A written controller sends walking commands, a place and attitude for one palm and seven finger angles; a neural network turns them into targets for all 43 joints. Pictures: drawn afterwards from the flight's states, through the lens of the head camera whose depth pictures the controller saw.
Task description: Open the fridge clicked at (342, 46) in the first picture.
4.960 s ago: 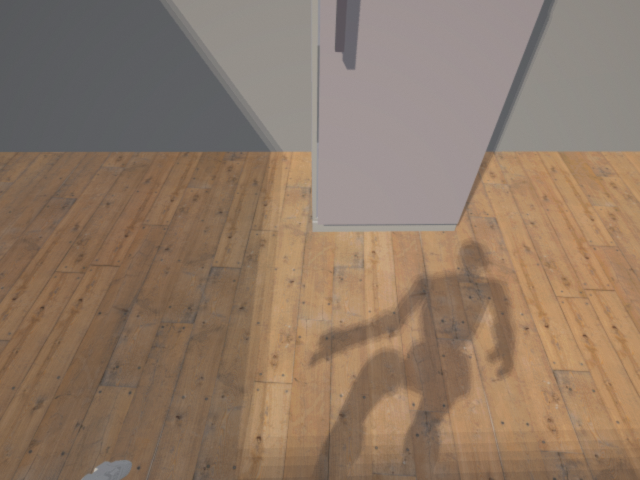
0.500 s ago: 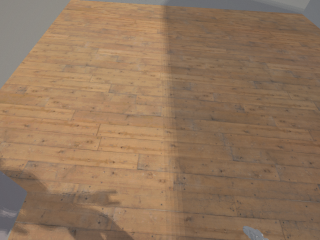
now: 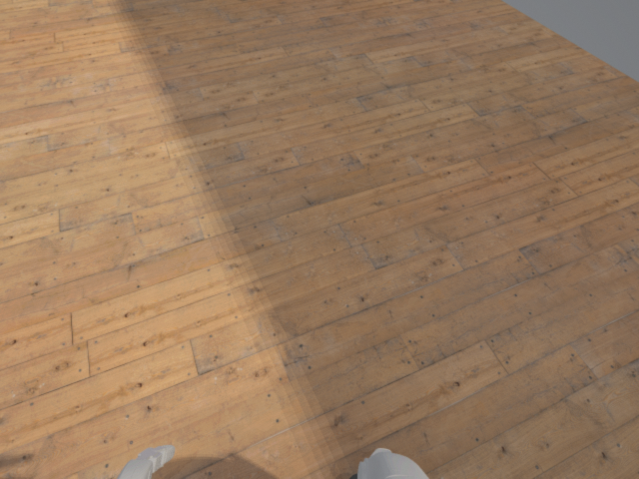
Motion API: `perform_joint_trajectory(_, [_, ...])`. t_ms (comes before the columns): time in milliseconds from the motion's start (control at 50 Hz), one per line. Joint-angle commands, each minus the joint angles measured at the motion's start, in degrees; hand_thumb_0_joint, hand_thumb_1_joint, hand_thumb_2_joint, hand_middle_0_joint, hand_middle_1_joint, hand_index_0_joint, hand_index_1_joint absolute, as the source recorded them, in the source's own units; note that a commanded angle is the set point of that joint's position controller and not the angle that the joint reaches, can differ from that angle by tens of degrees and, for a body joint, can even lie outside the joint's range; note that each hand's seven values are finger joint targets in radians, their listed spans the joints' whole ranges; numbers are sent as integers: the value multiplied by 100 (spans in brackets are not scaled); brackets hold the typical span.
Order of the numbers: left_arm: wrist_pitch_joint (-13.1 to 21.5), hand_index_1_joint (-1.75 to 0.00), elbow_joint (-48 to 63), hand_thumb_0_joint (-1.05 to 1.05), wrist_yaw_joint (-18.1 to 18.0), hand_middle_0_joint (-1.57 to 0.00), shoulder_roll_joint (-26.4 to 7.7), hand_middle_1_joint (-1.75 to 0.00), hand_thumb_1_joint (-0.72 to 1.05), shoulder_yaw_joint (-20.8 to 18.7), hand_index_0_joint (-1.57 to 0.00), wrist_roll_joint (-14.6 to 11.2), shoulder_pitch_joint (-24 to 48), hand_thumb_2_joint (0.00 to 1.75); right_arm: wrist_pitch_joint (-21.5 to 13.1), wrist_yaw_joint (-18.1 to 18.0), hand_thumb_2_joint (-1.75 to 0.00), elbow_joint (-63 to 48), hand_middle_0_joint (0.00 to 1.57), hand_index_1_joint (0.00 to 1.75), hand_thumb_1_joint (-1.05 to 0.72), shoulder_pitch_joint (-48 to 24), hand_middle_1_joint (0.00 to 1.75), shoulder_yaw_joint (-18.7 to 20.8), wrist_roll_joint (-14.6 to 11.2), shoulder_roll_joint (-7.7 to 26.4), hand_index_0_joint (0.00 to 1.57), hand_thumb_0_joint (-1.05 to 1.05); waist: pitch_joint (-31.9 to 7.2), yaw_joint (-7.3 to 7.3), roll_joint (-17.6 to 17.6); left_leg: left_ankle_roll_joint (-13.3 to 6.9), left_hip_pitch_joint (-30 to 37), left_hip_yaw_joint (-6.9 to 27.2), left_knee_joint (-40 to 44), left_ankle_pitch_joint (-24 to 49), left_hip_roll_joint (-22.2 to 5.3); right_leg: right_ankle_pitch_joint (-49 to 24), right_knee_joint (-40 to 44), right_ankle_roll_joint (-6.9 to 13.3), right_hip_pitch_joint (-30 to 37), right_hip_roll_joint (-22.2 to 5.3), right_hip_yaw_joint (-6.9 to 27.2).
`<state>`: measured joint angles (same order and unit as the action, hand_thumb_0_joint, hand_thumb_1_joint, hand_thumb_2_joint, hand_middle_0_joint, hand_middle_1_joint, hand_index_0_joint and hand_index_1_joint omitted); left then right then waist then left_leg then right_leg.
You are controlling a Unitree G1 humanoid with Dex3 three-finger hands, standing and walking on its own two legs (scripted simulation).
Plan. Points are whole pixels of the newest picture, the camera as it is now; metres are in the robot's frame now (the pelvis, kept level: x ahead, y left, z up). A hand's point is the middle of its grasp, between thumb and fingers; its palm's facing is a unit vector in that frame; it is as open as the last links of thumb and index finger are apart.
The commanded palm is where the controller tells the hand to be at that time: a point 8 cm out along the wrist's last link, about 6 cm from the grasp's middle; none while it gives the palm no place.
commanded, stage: turn to face it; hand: left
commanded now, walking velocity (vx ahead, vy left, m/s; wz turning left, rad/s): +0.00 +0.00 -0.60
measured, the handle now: out of the picture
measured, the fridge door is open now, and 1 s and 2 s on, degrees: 0 0 0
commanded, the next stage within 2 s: none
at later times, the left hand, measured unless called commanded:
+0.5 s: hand out of the picture +0.14 +0.19 -0.18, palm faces +0.14 -0.98 -0.15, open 7.3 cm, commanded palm none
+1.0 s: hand out of the picture +0.09 +0.21 -0.14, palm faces +0.36 -0.90 -0.26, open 7.4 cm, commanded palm none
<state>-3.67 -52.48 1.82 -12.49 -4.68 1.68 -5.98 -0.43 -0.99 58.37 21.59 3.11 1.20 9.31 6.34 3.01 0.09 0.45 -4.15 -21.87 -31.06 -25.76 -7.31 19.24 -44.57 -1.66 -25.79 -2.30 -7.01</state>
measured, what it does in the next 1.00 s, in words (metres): steps on the spot, turning left: right foot, then left foot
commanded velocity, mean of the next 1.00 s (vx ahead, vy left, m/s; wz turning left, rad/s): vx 0.00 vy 0.00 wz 0.56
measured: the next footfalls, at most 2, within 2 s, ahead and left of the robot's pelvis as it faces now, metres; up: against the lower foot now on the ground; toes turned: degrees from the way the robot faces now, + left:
right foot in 0.04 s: +0.09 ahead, -0.11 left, +0.00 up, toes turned -8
left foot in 0.46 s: +0.12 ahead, +0.11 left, +0.00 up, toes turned +13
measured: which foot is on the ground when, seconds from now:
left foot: down 0.00-0.04, up 0.06-0.44, down 0.46-1.00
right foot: up 0.00-0.02, down 0.04-0.48, up 0.50-1.00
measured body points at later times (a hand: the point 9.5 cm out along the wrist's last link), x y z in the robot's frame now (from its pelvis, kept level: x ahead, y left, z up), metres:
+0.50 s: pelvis +0.06 +0.01 -0.01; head +0.09 +0.04 +0.44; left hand +0.13 +0.25 -0.17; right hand +0.13 -0.23 -0.14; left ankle +0.08 +0.10 -0.73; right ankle +0.05 -0.10 -0.72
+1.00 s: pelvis +0.05 -0.03 +0.01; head +0.08 -0.03 +0.46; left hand +0.08 +0.25 -0.12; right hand +0.18 -0.26 -0.14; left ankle +0.08 +0.10 -0.73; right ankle +0.08 -0.16 -0.71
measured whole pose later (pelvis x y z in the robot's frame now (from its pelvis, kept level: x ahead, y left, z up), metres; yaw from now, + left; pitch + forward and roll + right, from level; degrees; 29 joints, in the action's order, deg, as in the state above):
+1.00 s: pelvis +0.05 -0.03 +0.01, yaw +21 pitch +1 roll -1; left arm -2.4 -51.0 -0.9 -12.2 -3.5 0.3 -7.4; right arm 2.7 0.9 53.2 13.1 5.0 1.2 13.4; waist 2.5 2.7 -2.1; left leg -0.8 -21.3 6.9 -28.8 -8.3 3.5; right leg 21.5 -37.7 -4.1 -17.7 -0.9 -0.3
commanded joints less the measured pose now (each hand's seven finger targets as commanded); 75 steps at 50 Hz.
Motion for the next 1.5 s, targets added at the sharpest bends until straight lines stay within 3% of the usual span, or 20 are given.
perform_joint_trajectory(0, [407,-30,198,0,-106,-20,-751,-30,90,-160,-20,23,-1146,90,-72,12,-90,-465,20,30,-90,16,30,254,-90,1135,20,0,-1319,-811,-211,9,-724,522,-2050,4992,-1255,-1693,1771,455,2506,-169,380])
perform_joint_trajectory(20, [484,-30,55,0,-204,-20,-1465,-30,90,-289,-20,3,-1757,90,-46,59,-90,-742,20,30,-90,-66,30,148,-130,720,20,0,-1891,-1004,1407,445,-2697,523,-3748,-227,-118,-4827,1751,1234,3971,-1881,2889])
perform_joint_trajectory(40, [419,-30,-37,0,-296,-20,-1653,-30,90,-331,-20,-148,-1811,90,6,-41,-90,-856,20,30,-90,-397,30,127,-134,678,20,0,-2131,-965,1373,413,-2978,1535,-4585,-1306,114,-6168,1721,1739,3852,-2331,3019])
perform_joint_trajectory(180, [531,-30,202,0,-395,-20,-512,-30,90,148,-20,-60,-115,90,252,-39,-90,-119,20,30,-90,205,30,-41,-32,315,20,0,-865,36,340,303,-1831,2079,-3104,334,-1,-3745,2371,1048,1050,-1160,678])
perform_joint_trajectory(320, [442,-30,12,0,-386,-20,-674,-30,90,32,-20,-28,-500,90,202,60,-90,-385,20,30,-90,-626,30,9,-66,422,20,0,-574,-367,868,335,-2049,1723,-1732,185,216,-3469,2241,1152,1719,-1507,609])
perform_joint_trajectory(420, [348,-30,72,0,-404,-20,-671,-30,90,-65,-20,-63,-425,90,177,123,-90,-428,20,30,-90,-368,30,93,-26,540,20,0,-681,-138,263,196,-925,1661,-67,1507,203,-2332,1277,601,1217,-1462,129])
perform_joint_trajectory(460, [283,-30,378,0,-372,-20,-166,-30,90,8,-20,-154,-487,90,92,98,-90,-478,20,30,-90,163,30,278,43,1384,20,0,-848,55,-2245,-1012,-172,4449,1143,4916,-1735,1695,-1090,-219,-407,-216,-292])
perform_joint_trajectory(500, [229,-30,382,0,-383,-20,-278,-30,90,-34,-20,-48,-122,90,92,7,-90,-453,20,30,-90,12,30,279,48,1281,20,0,-862,45,-1464,-1201,-452,4276,1331,3728,-1483,1400,-2219,-104,-669,-322,611])
perform_joint_trajectory(600, [234,-30,203,0,-287,-20,-375,-30,90,-88,-20,-72,-376,90,13,-34,-90,-743,20,30,-90,-600,30,225,3,1188,20,0,-1149,-191,-486,-893,-198,3438,1173,3512,-780,282,-2241,-278,-693,-306,741])
perform_joint_trajectory(840, [192,-30,442,0,-327,-20,-484,-30,90,-57,-20,-109,-89,90,151,60,-90,-777,20,30,-90,-608,30,388,25,1460,20,0,-960,-33,-955,-1052,-492,4274,1278,2376,-560,594,-572,-371,-174,-74,758])
perform_joint_trajectory(960, [250,-30,351,0,-364,-20,-598,-30,90,-98,-20,-154,-954,90,251,118,-90,-1035,20,30,-90,-1143,30,456,7,1471,20,0,-1026,-431,-954,-643,-1873,4436,1045,1439,-26,-226,1626,-138,1850,195,586])
perform_joint_trajectory(980, [289,-30,316,0,-390,-20,-845,-30,90,-158,-20,-108,-1213,90,277,142,-90,-1097,20,30,-90,-1220,30,444,-27,1278,20,0,-1001,-581,-405,-338,-2629,4086,447,731,344,-142,2500,24,2546,-317,990])
perform_joint_trajectory(1000, [336,-30,430,0,-438,-20,-1446,-30,90,-267,-20,17,-1179,90,289,145,-90,-1211,20,30,-90,-1082,30,382,-67,802,20,0,-910,-586,1523,171,-3689,2881,-1261,-280,1155,1127,3474,606,2811,-2017,2913])
perform_joint_trajectory(1020, [285,-30,611,0,-451,-20,-1586,-30,90,-217,-20,-37,-787,90,286,144,-90,-1281,20,30,-90,-1232,30,434,11,1076,20,0,-687,-555,1560,234,-3451,2645,-2555,-629,1077,1145,3649,977,1608,-2791,3323])
perform_joint_trajectory(1080, [369,-30,789,0,-412,-20,-956,-30,90,-53,-20,-79,86,90,394,234,-90,-954,20,30,-90,-929,30,431,66,1086,20,0,-159,-44,1051,256,-3125,2542,-3801,312,687,93,3287,629,835,-1743,1702])
perform_joint_trajectory(1140, [449,-30,684,0,-384,-20,-737,-30,90,33,-20,-76,-245,90,383,285,-90,-859,20,30,-90,-791,30,375,24,942,20,0,-294,-81,910,409,-3180,2259,-3877,745,624,-1562,2760,565,1501,-1400,731])
perform_joint_trajectory(1300, [397,-30,401,0,-377,-20,-1069,-30,90,-41,-20,-4,-1059,90,401,293,-90,-1069,20,30,-90,-1707,30,258,-16,898,20,0,-493,-556,1075,482,-2770,1857,-2444,171,435,-2262,2527,859,2127,-1874,482])
perform_joint_trajectory(1420, [333,-30,284,0,-346,-20,-1255,-30,90,-137,-20,0,-1021,90,253,266,-90,-1054,20,30,-90,-1460,30,181,-69,883,20,0,-978,-484,1324,272,-1569,1462,-395,396,574,-3124,1638,663,2293,-1956,28])
perform_joint_trajectory(1460, [279,-30,343,0,-315,-20,-1101,-30,90,-133,-20,-95,-970,90,162,250,-90,-906,20,30,-90,-831,30,293,-36,1344,20,0,-1376,-95,198,53,110,2010,872,2116,232,-2088,242,122,1187,-1609,-417])
perform_joint_trajectory(1480, [277,-30,610,0,-263,-20,-714,-30,90,-48,-20,-132,-819,90,104,205,-90,-872,20,30,-90,-441,30,471,-15,2049,20,0,-1516,155,-1719,-654,1137,4144,943,4548,-1400,1168,-1080,-388,-693,-745,-489])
